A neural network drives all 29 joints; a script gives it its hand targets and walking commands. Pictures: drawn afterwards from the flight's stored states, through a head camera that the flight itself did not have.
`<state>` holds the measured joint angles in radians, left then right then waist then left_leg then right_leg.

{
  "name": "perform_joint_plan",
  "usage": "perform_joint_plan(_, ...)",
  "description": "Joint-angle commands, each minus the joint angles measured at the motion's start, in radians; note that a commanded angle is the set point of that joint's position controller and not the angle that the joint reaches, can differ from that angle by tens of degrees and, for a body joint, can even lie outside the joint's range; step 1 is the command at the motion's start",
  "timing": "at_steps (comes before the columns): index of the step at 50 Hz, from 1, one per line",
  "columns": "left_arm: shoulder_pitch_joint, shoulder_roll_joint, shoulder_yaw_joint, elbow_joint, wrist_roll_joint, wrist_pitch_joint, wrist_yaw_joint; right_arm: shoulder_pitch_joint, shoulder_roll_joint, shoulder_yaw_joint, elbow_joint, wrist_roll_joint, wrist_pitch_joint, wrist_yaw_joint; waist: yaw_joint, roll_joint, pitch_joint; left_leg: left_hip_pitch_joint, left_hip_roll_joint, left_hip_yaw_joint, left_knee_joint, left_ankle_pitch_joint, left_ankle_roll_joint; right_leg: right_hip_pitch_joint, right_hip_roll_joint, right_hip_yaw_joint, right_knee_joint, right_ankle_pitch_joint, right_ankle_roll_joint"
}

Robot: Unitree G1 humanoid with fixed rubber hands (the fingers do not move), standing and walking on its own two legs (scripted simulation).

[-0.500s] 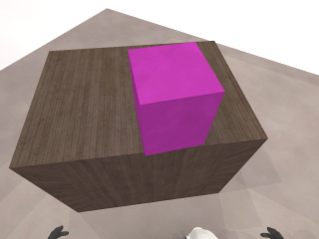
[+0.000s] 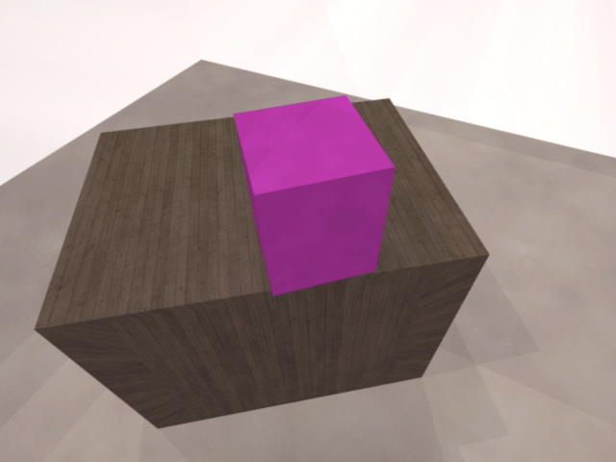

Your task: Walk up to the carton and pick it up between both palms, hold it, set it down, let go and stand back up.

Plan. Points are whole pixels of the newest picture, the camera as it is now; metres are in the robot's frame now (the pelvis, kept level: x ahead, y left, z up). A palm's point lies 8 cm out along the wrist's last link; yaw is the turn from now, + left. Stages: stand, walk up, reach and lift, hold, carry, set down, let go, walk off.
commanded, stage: walk up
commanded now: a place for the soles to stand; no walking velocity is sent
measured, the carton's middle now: (308, 197) +0.55 +0.00 +0.01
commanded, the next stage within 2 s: none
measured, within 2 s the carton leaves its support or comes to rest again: neither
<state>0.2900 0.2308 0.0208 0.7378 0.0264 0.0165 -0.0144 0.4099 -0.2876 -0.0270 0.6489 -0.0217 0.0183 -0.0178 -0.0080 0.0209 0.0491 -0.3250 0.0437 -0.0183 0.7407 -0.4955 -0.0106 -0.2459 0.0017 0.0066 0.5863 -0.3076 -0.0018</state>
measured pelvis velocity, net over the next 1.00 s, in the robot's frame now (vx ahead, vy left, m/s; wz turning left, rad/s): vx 0.04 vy -0.03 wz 0.02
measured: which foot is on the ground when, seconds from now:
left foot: down 0.00-0.96, up 0.98-1.00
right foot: down 0.00-1.00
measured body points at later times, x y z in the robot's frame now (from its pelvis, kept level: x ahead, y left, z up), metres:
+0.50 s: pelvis +0.01 -0.01 +0.00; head +0.01 -0.01 +0.45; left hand +0.10 +0.25 -0.11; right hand +0.12 -0.27 -0.10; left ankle +0.02 +0.13 -0.73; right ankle +0.01 -0.13 -0.73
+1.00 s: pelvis +0.04 -0.03 -0.01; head +0.04 -0.02 +0.44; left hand +0.13 +0.24 -0.11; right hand +0.07 -0.30 -0.12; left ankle +0.02 +0.12 -0.72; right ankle +0.01 -0.13 -0.73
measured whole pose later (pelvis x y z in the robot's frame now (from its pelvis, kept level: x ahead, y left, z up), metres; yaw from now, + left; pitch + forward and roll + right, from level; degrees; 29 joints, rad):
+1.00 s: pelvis +0.04 -0.03 -0.01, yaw +1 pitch -1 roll -1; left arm 0.37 0.28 0.04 0.62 0.06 -0.04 -0.04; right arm 0.48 -0.29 -0.03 0.68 -0.04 0.00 0.00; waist 0.00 0.00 0.02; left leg -0.29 0.04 -0.07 0.74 -0.44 0.01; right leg -0.23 0.02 -0.06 0.63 -0.36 -0.03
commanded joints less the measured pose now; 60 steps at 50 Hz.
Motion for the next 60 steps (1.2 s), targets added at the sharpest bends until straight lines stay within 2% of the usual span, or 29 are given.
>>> perform_joint_plan(1,-0.054,0.184,0.043,-0.101,-0.006,-0.013,0.013,0.049,-0.065,-0.027,-0.080,0.003,-0.042,0.002,-0.012,-0.210,0.018,0.022,-0.009,0.022,-0.122,0.116,0.010,-0.067,-0.179,0.202,-0.194,0.031,-0.140)
perform_joint_plan(3,-0.045,0.161,0.031,-0.103,-0.018,-0.006,0.004,0.058,-0.088,-0.032,-0.073,-0.006,-0.060,0.004,-0.006,-0.111,-0.038,0.142,-0.016,0.017,-0.235,0.272,0.022,-0.094,-0.132,0.144,-0.126,0.051,-0.098)
perform_joint_plan(4,-0.020,0.149,0.025,-0.110,-0.022,-0.008,-0.001,0.049,-0.109,-0.037,-0.084,-0.014,-0.062,0.003,0.003,-0.055,-0.051,0.175,0.033,-0.064,-0.266,0.242,0.041,-0.141,-0.124,0.131,-0.097,-0.030,-0.071)
perform_joint_plan(5,0.001,0.129,0.020,-0.110,-0.029,-0.006,-0.004,0.010,-0.143,-0.042,-0.104,-0.013,-0.060,0.001,0.021,-0.021,-0.037,0.116,0.110,-0.189,-0.336,0.091,0.075,-0.139,-0.062,0.078,-0.066,-0.120,-0.038)
perform_joint_plan(6,0.015,0.118,0.022,-0.104,-0.022,-0.001,-0.002,-0.013,-0.170,-0.047,-0.098,-0.005,-0.053,0.005,0.031,0.004,0.032,-0.057,0.147,-0.226,-0.400,-0.078,0.100,-0.036,-0.036,0.057,-0.047,-0.123,-0.026)
perform_joint_plan(7,0.035,0.116,0.021,-0.104,-0.017,-0.002,-0.002,-0.041,-0.169,-0.045,-0.096,-0.003,-0.047,0.009,0.041,0.024,0.075,-0.126,0.138,-0.212,-0.414,-0.117,0.096,0.010,-0.043,0.065,-0.063,-0.079,-0.025)
perform_joint_plan(9,0.044,0.145,0.027,-0.097,-0.013,-0.017,-0.004,-0.054,-0.138,-0.033,-0.102,0.006,-0.045,0.014,0.040,0.050,0.084,-0.106,0.083,-0.131,-0.378,-0.011,0.063,0.000,-0.059,0.101,-0.100,-0.020,-0.037)
perform_joint_plan(12,0.033,0.173,0.030,-0.105,-0.012,-0.040,0.001,-0.016,-0.098,-0.019,-0.096,0.009,-0.051,0.016,0.010,-0.026,0.022,0.031,0.042,-0.057,-0.282,0.216,0.039,-0.043,-0.082,0.119,-0.142,0.053,-0.046)
perform_joint_plan(14,0.024,0.172,0.028,-0.108,-0.016,-0.042,0.003,-0.010,-0.096,-0.016,-0.097,0.005,-0.052,0.018,-0.001,-0.050,-0.028,0.092,0.037,-0.030,-0.252,0.254,0.034,-0.045,-0.093,0.134,-0.160,0.057,-0.052)
perform_joint_plan(20,0.032,0.162,0.025,-0.116,-0.020,-0.037,0.001,-0.048,-0.118,-0.018,-0.105,0.008,-0.052,0.010,0.011,-0.045,-0.057,0.123,0.058,-0.032,-0.242,0.368,0.041,-0.016,-0.082,0.101,-0.110,0.207,-0.047)
perform_joint_plan(24,0.042,0.169,0.019,-0.124,-0.019,-0.030,0.002,-0.066,-0.116,-0.014,-0.103,0.006,-0.043,0.009,0.014,-0.017,-0.030,0.105,0.055,-0.017,-0.248,0.332,0.044,-0.041,-0.079,0.104,-0.108,0.192,-0.047)
perform_joint_plan(26,0.046,0.179,0.025,-0.122,-0.023,-0.027,0.003,-0.044,-0.122,-0.016,-0.103,0.002,-0.043,0.007,0.008,-0.042,-0.019,0.111,0.052,-0.022,-0.236,0.372,0.045,-0.036,-0.071,0.099,-0.101,0.207,-0.047)
perform_joint_plan(38,0.026,0.171,0.025,-0.142,-0.019,-0.021,0.001,-0.073,-0.127,-0.021,-0.109,0.004,-0.039,0.009,0.014,-0.026,-0.035,0.105,0.057,-0.014,-0.249,0.318,0.047,-0.027,-0.058,0.105,-0.087,0.168,-0.043)
perform_joint_plan(39,0.055,0.187,0.052,-0.151,0.027,-0.028,-0.013,0.055,-0.125,-0.043,-0.075,-0.009,-0.045,0.012,-0.002,-0.048,-0.091,0.111,0.043,-0.085,-0.228,-0.057,0.094,0.009,-0.033,0.060,-0.037,-0.264,-0.060)
perform_joint_plan(40,0.039,0.176,0.054,-0.164,0.031,-0.029,-0.017,0.065,-0.145,-0.048,-0.065,-0.008,-0.046,0.013,-0.001,-0.033,-0.001,0.050,0.079,-0.160,-0.274,-0.188,0.121,-0.069,-0.033,0.083,-0.023,-0.372,-0.065)
perform_joint_plan(41,0.040,0.155,0.051,-0.174,0.026,-0.030,-0.025,0.048,-0.174,-0.060,-0.070,-0.012,-0.044,0.012,0.003,0.016,0.077,0.055,0.118,-0.245,-0.330,-0.278,0.151,-0.191,-0.036,0.069,0.001,-0.392,-0.062)
perform_joint_plan(43,0.015,0.125,0.041,-0.204,0.022,-0.043,-0.035,0.060,-0.215,-0.072,-0.065,-0.019,-0.048,0.009,-0.017,0.109,0.155,0.071,0.234,-0.433,-0.455,-0.276,0.229,-0.281,-0.008,-0.039,0.124,-0.198,-0.034)
perform_joint_plan(44,0.018,0.124,0.042,-0.214,0.029,-0.052,-0.035,0.050,-0.217,-0.070,-0.061,-0.025,-0.048,0.007,-0.011,0.116,0.155,0.088,0.251,-0.447,-0.446,-0.174,0.240,-0.280,-0.023,-0.039,0.082,-0.154,-0.034)
perform_joint_plan(45,0.024,0.128,0.048,-0.216,0.032,-0.062,-0.032,0.047,-0.203,-0.066,-0.053,-0.025,-0.049,0.009,-0.010,0.101,0.114,0.066,0.228,-0.409,-0.422,-0.104,0.224,-0.204,-0.024,-0.033,0.026,-0.135,-0.034)
perform_joint_plan(46,0.063,0.127,0.055,-0.213,0.033,-0.070,-0.028,0.028,-0.191,-0.059,-0.050,-0.019,-0.047,0.012,0.018,0.094,0.071,-0.017,0.191,-0.350,-0.370,-0.074,0.192,-0.058,-0.020,-0.018,-0.040,-0.106,-0.043)
perform_joint_plan(47,0.150,0.142,0.064,-0.195,0.032,-0.078,-0.024,-0.037,-0.158,-0.046,-0.072,-0.014,-0.045,0.017,0.082,0.057,0.033,-0.152,0.115,-0.247,-0.264,-0.055,0.134,0.130,-0.041,0.041,-0.119,-0.122,-0.064)
perform_joint_plan(48,0.237,0.208,0.080,-0.163,0.034,-0.086,-0.017,-0.106,-0.072,-0.020,-0.111,-0.004,-0.047,0.020,0.141,-0.115,0.023,-0.338,-0.034,-0.068,0.001,0.021,0.044,0.316,-0.169,0.270,-0.264,-0.216,-0.113)
perform_joint_plan(49,0.270,0.286,0.099,-0.142,0.036,-0.082,-0.006,-0.088,-0.028,-0.009,-0.135,-0.016,-0.049,0.011,0.142,-0.229,0.046,-0.480,-0.103,0.043,0.209,-0.083,0.007,0.392,-0.356,0.507,-0.338,-0.139,-0.172)
perform_joint_plan(50,0.292,0.281,0.094,-0.117,0.040,-0.072,0.009,-0.081,-0.067,-0.019,-0.139,-0.037,-0.042,-0.002,0.137,-0.130,0.067,-0.496,-0.037,-0.033,0.309,-0.115,0.018,0.372,-0.437,0.511,-0.282,0.092,-0.248)
perform_joint_plan(51,0.295,0.239,0.079,-0.114,0.040,-0.067,0.017,-0.050,-0.080,-0.027,-0.120,-0.029,-0.038,-0.004,0.122,-0.056,0.068,-0.476,-0.036,-0.061,0.370,-0.078,0.023,0.361,-0.399,0.407,-0.244,0.287,-0.234)
perform_joint_plan(53,0.221,0.217,0.061,-0.117,0.041,-0.058,0.026,-0.033,-0.059,-0.032,-0.116,-0.008,-0.048,0.011,0.084,-0.055,0.056,-0.408,-0.026,-0.063,0.338,0.024,0.021,0.299,-0.317,0.215,-0.220,0.487,-0.189)
perform_joint_plan(56,0.106,0.212,0.049,-0.113,0.016,-0.048,0.019,-0.019,-0.027,-0.034,-0.121,-0.004,-0.048,0.028,0.040,-0.180,0.065,-0.243,-0.042,0.027,0.184,0.169,-0.005,0.119,-0.218,0.028,-0.245,0.448,-0.192)
perform_joint_plan(58,0.087,0.198,0.039,-0.111,0.002,-0.045,0.016,-0.050,-0.015,-0.030,-0.129,-0.007,-0.045,0.028,0.036,-0.209,0.076,-0.113,-0.049,0.068,0.039,0.262,-0.003,0.019,-0.185,-0.046,-0.203,0.472,-0.176)
perform_joint_plan(60,0.106,0.212,0.039,-0.104,-0.001,-0.044,0.017,-0.043,-0.012,-0.034,-0.125,-0.020,-0.045,0.023,0.034,-0.178,0.046,0.008,-0.064,0.075,-0.044,0.362,0.011,-0.015,-0.201,-0.043,-0.129,0.457,-0.157)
